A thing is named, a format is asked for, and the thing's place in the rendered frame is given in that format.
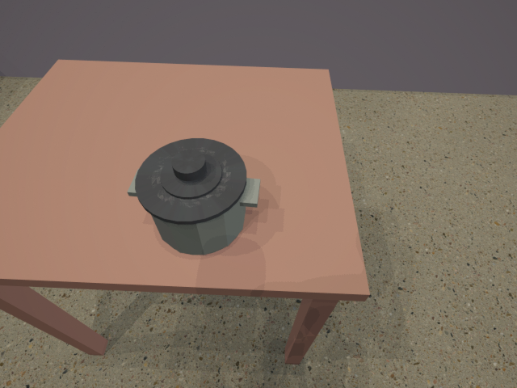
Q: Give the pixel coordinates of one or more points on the lid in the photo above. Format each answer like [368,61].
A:
[173,200]

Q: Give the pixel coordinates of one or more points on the table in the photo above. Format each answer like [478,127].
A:
[69,153]

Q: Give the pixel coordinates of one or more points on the knob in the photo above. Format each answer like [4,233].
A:
[189,165]

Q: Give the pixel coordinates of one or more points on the pot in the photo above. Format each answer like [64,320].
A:
[210,236]

